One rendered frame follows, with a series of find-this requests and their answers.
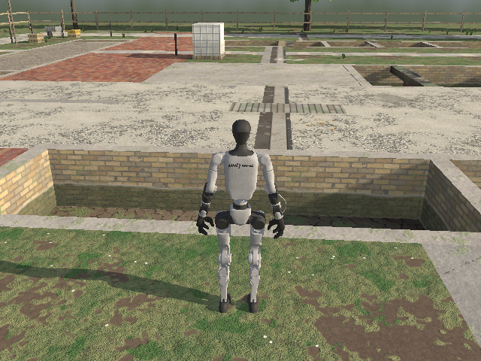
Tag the left robot upper arm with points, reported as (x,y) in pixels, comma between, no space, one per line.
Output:
(213,172)

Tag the robot right hand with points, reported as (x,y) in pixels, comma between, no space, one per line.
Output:
(280,227)

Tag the right robot forearm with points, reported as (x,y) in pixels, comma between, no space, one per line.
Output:
(275,204)

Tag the robot left hand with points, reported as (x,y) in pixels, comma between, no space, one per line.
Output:
(200,224)

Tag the right robot upper arm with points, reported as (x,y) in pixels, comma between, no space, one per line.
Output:
(268,172)

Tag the robot left shin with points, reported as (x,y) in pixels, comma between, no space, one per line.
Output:
(223,276)

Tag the right robot thigh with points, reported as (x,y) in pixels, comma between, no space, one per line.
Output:
(257,227)

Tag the left robot forearm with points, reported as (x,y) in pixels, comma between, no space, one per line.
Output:
(205,203)

